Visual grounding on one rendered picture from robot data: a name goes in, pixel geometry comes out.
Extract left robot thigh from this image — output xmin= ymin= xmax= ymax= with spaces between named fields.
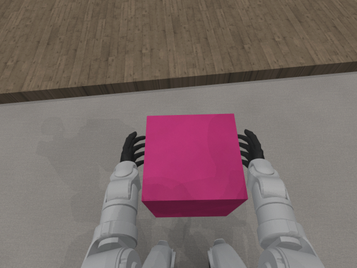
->
xmin=142 ymin=245 xmax=176 ymax=268

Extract carton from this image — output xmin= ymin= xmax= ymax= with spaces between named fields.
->
xmin=141 ymin=113 xmax=248 ymax=218

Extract right robot hand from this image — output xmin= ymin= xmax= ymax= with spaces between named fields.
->
xmin=238 ymin=129 xmax=265 ymax=168

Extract left robot hand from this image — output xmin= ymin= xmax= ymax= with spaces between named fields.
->
xmin=120 ymin=131 xmax=146 ymax=167

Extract robot right forearm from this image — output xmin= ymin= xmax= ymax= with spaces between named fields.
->
xmin=247 ymin=159 xmax=321 ymax=261

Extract right robot thigh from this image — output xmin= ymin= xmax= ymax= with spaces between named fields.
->
xmin=208 ymin=243 xmax=247 ymax=268

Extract robot thigh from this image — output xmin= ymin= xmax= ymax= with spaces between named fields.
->
xmin=142 ymin=245 xmax=176 ymax=268
xmin=208 ymin=243 xmax=247 ymax=268

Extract left robot upper arm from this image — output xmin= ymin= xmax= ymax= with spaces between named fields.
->
xmin=81 ymin=247 xmax=142 ymax=268

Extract right robot upper arm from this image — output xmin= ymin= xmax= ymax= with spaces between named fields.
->
xmin=258 ymin=246 xmax=325 ymax=268

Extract robot left forearm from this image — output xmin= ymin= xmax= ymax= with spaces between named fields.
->
xmin=82 ymin=161 xmax=141 ymax=265

